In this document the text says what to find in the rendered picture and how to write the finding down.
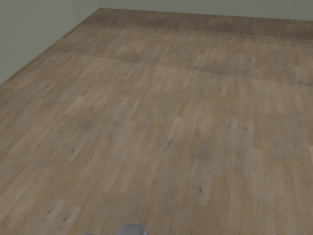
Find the left robot thigh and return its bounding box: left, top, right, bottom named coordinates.
left=115, top=223, right=148, bottom=235

